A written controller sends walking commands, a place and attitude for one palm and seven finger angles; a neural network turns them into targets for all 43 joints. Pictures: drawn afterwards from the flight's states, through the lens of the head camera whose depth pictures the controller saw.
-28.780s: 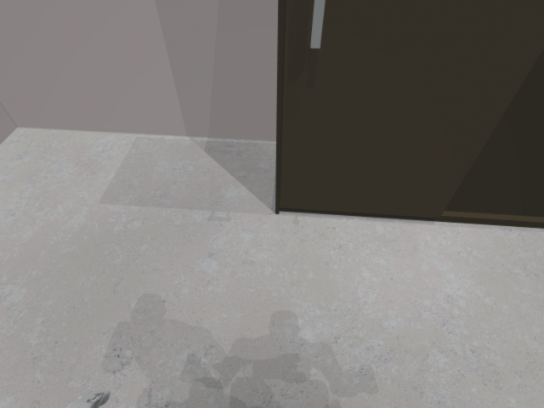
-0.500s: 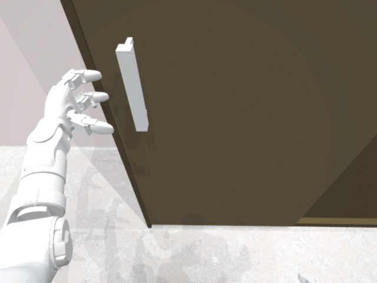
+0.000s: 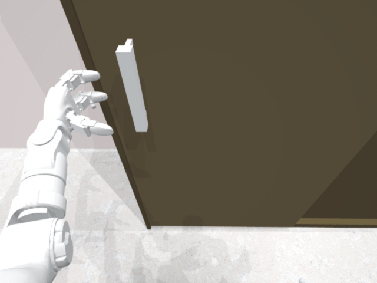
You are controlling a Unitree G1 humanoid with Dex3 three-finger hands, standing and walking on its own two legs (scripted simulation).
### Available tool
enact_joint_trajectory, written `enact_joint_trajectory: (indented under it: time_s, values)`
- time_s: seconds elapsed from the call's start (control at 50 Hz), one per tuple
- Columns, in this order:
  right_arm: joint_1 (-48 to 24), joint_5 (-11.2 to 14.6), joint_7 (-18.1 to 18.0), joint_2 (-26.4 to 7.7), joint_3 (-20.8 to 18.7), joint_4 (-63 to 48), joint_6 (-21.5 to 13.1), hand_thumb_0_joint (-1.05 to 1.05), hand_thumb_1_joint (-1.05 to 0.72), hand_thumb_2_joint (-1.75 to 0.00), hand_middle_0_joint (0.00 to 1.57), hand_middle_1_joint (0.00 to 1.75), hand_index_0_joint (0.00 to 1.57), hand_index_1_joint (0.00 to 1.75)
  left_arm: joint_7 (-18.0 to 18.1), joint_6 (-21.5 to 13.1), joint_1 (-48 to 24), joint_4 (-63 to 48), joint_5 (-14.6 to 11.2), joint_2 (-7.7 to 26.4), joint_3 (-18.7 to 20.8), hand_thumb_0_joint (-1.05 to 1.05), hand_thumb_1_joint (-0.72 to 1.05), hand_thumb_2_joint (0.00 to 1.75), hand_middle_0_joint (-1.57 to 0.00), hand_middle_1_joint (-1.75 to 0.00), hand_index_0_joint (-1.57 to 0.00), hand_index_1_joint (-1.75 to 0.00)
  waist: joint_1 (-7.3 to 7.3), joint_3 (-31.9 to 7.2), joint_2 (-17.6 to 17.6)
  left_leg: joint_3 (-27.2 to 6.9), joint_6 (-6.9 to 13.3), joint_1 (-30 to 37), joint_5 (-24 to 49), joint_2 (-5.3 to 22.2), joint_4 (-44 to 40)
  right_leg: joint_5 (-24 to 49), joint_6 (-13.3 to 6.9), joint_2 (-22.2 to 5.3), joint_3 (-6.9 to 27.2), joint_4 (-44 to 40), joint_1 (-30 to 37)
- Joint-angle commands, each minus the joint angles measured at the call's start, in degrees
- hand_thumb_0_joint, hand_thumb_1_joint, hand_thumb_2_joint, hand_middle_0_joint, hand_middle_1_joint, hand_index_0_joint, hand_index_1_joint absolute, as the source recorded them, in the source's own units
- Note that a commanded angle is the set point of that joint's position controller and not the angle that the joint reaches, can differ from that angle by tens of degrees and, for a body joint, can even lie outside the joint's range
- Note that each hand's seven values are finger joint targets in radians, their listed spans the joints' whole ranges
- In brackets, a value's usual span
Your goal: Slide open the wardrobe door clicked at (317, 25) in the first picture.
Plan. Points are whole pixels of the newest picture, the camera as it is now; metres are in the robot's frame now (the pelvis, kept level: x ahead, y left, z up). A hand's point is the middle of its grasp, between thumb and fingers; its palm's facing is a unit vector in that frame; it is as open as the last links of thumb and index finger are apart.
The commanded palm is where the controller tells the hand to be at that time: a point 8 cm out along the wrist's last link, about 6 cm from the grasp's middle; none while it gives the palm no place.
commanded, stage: move the hooked fingers beside the handle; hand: left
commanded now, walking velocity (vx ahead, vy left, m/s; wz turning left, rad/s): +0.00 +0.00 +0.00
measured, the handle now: (136, 88) +0.49 +0.13 +0.17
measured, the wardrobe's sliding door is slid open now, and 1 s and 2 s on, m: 0.00 0.00 0.00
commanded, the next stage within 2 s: feel for the door with the fingertips in 0.38 s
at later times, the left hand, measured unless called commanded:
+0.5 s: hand (98, 104) +0.44 +0.20 +0.17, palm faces +0.02 -1.00 +0.00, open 13.9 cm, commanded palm +0.41 +0.24 +0.17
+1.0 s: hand (119, 102) +0.45 +0.16 +0.17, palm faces +0.01 -1.00 +0.00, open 13.9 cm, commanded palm +0.42 +0.21 +0.17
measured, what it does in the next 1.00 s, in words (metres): stands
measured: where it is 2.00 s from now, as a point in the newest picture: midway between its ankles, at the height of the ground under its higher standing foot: outside the picture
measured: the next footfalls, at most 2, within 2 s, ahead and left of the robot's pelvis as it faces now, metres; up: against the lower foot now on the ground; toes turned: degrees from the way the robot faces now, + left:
none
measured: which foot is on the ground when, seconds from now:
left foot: down 0.00-1.00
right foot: down 0.00-1.00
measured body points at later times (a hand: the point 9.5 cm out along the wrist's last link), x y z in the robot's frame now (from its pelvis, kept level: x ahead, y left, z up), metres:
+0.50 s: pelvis +0.00 +0.00 +0.00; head +0.02 -0.01 +0.45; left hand +0.43 +0.25 +0.17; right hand +0.07 -0.26 -0.12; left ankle +0.00 +0.11 -0.74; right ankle -0.01 -0.12 -0.74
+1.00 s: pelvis +0.00 +0.00 +0.00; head +0.02 -0.01 +0.45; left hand +0.44 +0.21 +0.17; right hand +0.10 -0.26 -0.11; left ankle +0.00 +0.11 -0.74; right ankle -0.01 -0.12 -0.74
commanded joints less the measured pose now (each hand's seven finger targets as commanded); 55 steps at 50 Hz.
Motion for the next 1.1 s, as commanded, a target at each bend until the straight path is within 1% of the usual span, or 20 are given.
enact_joint_trajectory:
  time_s: [0.0, 0.04, 0.1, 0.16, 0.2, 0.24, 0.42, 0.5, 0.52, 0.58, 0.62, 0.66, 0.7, 0.8, 0.84, 0.88, 0.9, 0.96, 1.0, 1.08]
  values:
    - [-2.23, 0.22, -0.75, -8.07, -2.70, -6.21, -2.79, 0.00, -0.90, -0.90, 0.20, 0.30, 0.20, 0.30, -0.26, -2.71, -30.53, -12.30, -1.38, 10.51, -1.88, 0.00, -0.50, 0.30, -0.30, -1.20, -0.30, -1.20, -0.95, -13.82, 0.19, -4.96, 1.79, 10.14, 13.01, -0.95, -1.94, 15.16, -1.40, 1.59, 1.47, -2.77, 0.07]
    - [-2.23, 0.12, -0.75, -7.98, -2.50, -5.68, -2.96, 0.00, -0.90, -0.90, 0.20, 0.30, 0.20, 0.30, 0.37, -2.56, -33.16, -11.11, -1.29, 9.67, -2.52, 0.00, -0.50, 0.30, -0.30, -1.20, -0.30, -1.20, -1.49, -13.65, 0.20, -5.23, 1.69, 10.24, 11.49, -1.17, -1.97, 13.81, -1.29, 1.65, 1.48, -2.93, -1.29]
    - [-1.34, -0.25, -0.77, -8.57, -2.50, -5.01, -2.74, 0.00, -0.90, -0.90, 0.20, 0.30, 0.20, 0.30, 1.30, -3.30, -32.98, -7.27, -0.70, 13.76, 0.51, 0.00, -0.50, 0.30, -0.30, -1.20, -0.30, -1.20, -0.96, -14.61, -2.06, -5.53, 1.77, 8.77, 11.10, -1.21, -1.65, 13.16, -1.31, 1.36, 1.61, -2.61, -0.23]
    - [-1.42, -0.31, -0.53, -8.15, -2.36, -5.29, -3.04, 0.00, -0.90, -0.90, 0.20, 0.30, 0.20, 0.30, 1.57, -4.99, -35.37, -7.04, 0.00, 13.63, 0.25, 0.00, -0.50, 0.30, -0.30, -1.20, -0.30, -1.20, -0.81, -16.58, 0.11, -5.49, 1.64, 9.62, 12.56, -1.40, -1.20, 14.79, -1.38, 1.41, 2.02, -1.81, -0.19]
    - [-0.87, -0.50, -0.50, -8.52, -2.41, -5.23, -2.84, 0.00, -0.90, -0.90, 0.20, 0.30, 0.20, 0.30, 1.58, -5.93, -34.90, -5.23, 0.13, 15.54, 1.51, 0.00, -0.50, 0.30, -0.30, -1.20, -0.30, -1.20, -0.72, -17.09, -2.83, -5.67, 1.73, 8.67, 12.83, -1.15, -1.03, 15.22, -1.27, 1.34, 1.81, -1.51, 1.07]
    - [-1.13, -0.45, -0.29, -8.20, -2.40, -5.80, -3.02, 0.00, -0.90, -0.90, 0.20, 0.30, 0.20, 0.30, 1.11, -6.51, -34.51, -6.31, 0.20, 14.52, 0.97, 0.00, -0.50, 0.30, -0.30, -1.20, -0.30, -1.20, -0.26, -19.13, -0.07, -5.33, 1.56, 9.80, 15.30, -1.35, -0.89, 18.06, -1.42, 1.44, 2.01, -0.86, 1.99]
    - [-1.23, -0.13, -0.08, -8.40, -2.71, -7.20, -2.15, 0.00, -0.90, -0.90, 0.20, 0.30, 0.20, 0.30, 0.31, -5.09, -28.65, -8.26, -0.32, 15.67, 2.57, 0.00, -0.50, 0.30, -0.30, -1.20, -0.30, -1.20, 0.66, -17.35, -0.42, -4.55, 1.76, 8.35, 15.41, -1.12, -1.46, 18.71, -1.31, 1.67, 2.00, -1.46, 2.92]
    - [-1.08, -0.11, -0.35, -8.23, -3.03, -6.70, -2.37, 0.00, -0.90, -0.90, 0.20, 0.30, 0.20, 0.30, 0.27, -5.36, -32.64, -12.72, -1.19, 11.96, -0.74, 0.00, -0.50, 0.30, -0.30, -1.20, -0.30, -1.20, -0.64, -18.21, -0.92, -5.05, 1.80, 10.61, 16.18, -0.83, -1.24, 18.09, -1.33, 1.82, 1.60, -1.78, 2.25]
    - [-1.25, -0.15, -0.25, -8.08, -2.99, -6.81, -2.59, 0.00, -0.90, -0.90, 0.20, 0.30, 0.20, 0.30, 0.50, -5.04, -31.92, -13.43, -1.24, 11.37, -0.47, 0.00, -0.50, 0.30, -0.30, -1.20, -0.30, -1.20, -0.21, -19.24, 1.10, -5.23, 1.69, 11.80, 17.23, -0.94, -1.20, 18.66, -1.41, 2.01, 1.69, -1.64, 1.81]
    - [-0.95, -0.11, -0.11, -7.84, -2.94, -5.51, -2.86, 0.00, -0.90, -0.90, 0.20, 0.30, 0.20, 0.30, 1.47, -3.88, -33.16, -12.46, -1.21, 8.03, -3.03, 0.00, -0.50, 0.30, -0.30, -1.20, -0.30, -1.20, -1.12, -16.90, 1.15, -5.84, 1.26, 11.93, 15.94, -0.82, -1.42, 16.37, -1.48, 2.19, 1.08, -1.99, -0.77]
    - [-0.96, -0.25, 0.03, -8.02, -3.12, -5.50, -2.77, 0.00, -0.90, -0.90, 0.20, 0.30, 0.20, 0.30, 2.57, -3.22, -31.00, -12.11, -0.96, 9.45, -1.03, 0.00, -0.50, 0.30, -0.30, -1.20, -0.30, -1.20, -0.15, -17.44, -0.38, -5.34, 1.52, 11.31, 16.40, -0.95, -1.45, 17.33, -1.41, 2.18, 1.23, -2.06, 0.64]
    - [-1.61, -0.30, 0.33, -7.41, -2.86, -5.72, -2.91, 0.00, -0.90, -0.90, 0.20, 0.30, 0.20, 0.30, 3.56, -2.75, -31.92, -12.66, -0.54, 6.31, -3.39, 0.00, -0.50, 0.30, -0.30, -1.20, -0.30, -1.20, -0.31, -16.76, 0.69, -5.41, 1.29, 11.21, 15.86, -1.04, -1.59, 16.66, -1.46, 2.03, 1.09, -1.96, -0.04]
    - [-1.28, -0.63, 0.37, -7.88, -3.00, -5.46, -2.61, 0.00, -0.90, -0.90, 0.20, 0.30, 0.20, 0.30, 4.88, -2.61, -30.18, -11.10, -0.02, 8.94, -1.06, 0.00, -0.50, 0.30, -0.30, -1.20, -0.30, -1.20, 0.23, -16.72, -2.62, -5.44, 1.55, 9.91, 15.72, -0.95, -1.55, 16.64, -1.38, 1.94, 1.03, -1.93, 1.23]
    - [-1.95, -0.73, 0.51, -7.44, -2.80, -6.01, -2.19, 0.00, -0.90, -0.90, 0.20, 0.30, 0.20, 0.30, 6.59, -3.16, -32.08, -11.21, 0.98, 9.02, -0.91, 0.00, -0.50, 0.30, -0.30, -1.20, -0.30, -1.20, 0.05, -16.73, -3.57, -4.66, 1.79, 8.66, 14.98, -1.10, -1.54, 17.65, -1.15, 1.72, 1.62, -1.73, 2.51]
    - [-2.50, -0.58, 0.57, -7.06, -2.67, -6.50, -2.23, 0.00, -0.90, -0.90, 0.20, 0.30, 0.20, 0.30, 6.85, -3.59, -32.40, -12.21, 1.16, 8.85, -0.86, 0.00, -0.50, 0.30, -0.30, -1.20, -0.30, -1.20, 0.52, -17.65, -1.55, -4.43, 1.62, 9.50, 15.52, -1.18, -1.56, 18.42, -1.27, 1.79, 1.90, -1.47, 2.59]
    - [-2.15, -0.60, 0.50, -6.98, -2.60, -6.12, -2.28, 0.00, -0.90, -0.90, 0.20, 0.30, 0.20, 0.30, 6.83, -3.85, -34.87, -10.95, 1.34, 8.05, -1.73, 0.00, -0.50, 0.30, -0.30, -1.20, -0.30, -1.20, -0.30, -17.01, -2.20, -4.48, 1.68, 9.34, 15.32, -1.20, -1.33, 18.64, -1.20, 1.86, 1.97, -1.49, 1.91]
    - [-1.64, -0.76, 0.35, -7.42, -2.74, -5.89, -1.93, 0.00, -0.90, -0.90, 0.20, 0.30, 0.20, 0.30, 7.04, -4.13, -34.05, -10.07, 1.68, 11.47, 0.72, 0.00, -0.50, 0.30, -0.30, -1.20, -0.30, -1.20, 0.20, -17.79, -2.93, -4.56, 1.77, 8.92, 15.92, -1.15, -1.19, 19.04, -1.21, 1.74, 2.02, -1.38, 3.27]
    - [-1.92, -0.58, 0.38, -6.86, -2.53, -5.97, -1.99, 0.00, -0.90, -0.90, 0.20, 0.30, 0.20, 0.30, 6.34, -4.27, -36.17, -9.99, 1.82, 7.64, -2.67, 0.00, -0.50, 0.30, -0.30, -1.20, -0.30, -1.20, -0.50, -18.25, 0.06, -4.47, 1.44, 10.06, 16.55, -1.30, -1.07, 19.60, -1.36, 1.83, 2.00, -1.09, 2.08]
    - [-1.19, -0.76, 0.27, -7.26, -2.74, -5.56, -1.87, 0.00, -0.90, -0.90, 0.20, 0.30, 0.20, 0.30, 6.35, -4.56, -36.41, -8.56, 1.28, 9.26, -1.12, 0.00, -0.50, 0.30, -0.30, -1.20, -0.30, -1.20, -0.69, -18.14, -3.02, -4.63, 1.71, 9.24, 16.21, -1.31, -0.84, 19.63, -1.19, 1.86, 1.79, -1.29, 2.89]
    - [-0.88, -0.61, 0.15, -7.21, -2.70, -4.88, -2.09, 0.00, -0.90, -0.90, 0.20, 0.30, 0.20, 0.30, 5.68, -5.19, -39.12, -6.70, 1.00, 8.37, -2.05, 0.00, -0.50, 0.30, -0.30, -1.20, -0.30, -1.20, -1.46, -17.60, -2.75, -4.42, 1.74, 8.81, 14.28, -1.55, -0.78, 18.72, -1.01, 1.95, 2.12, -1.53, 1.56]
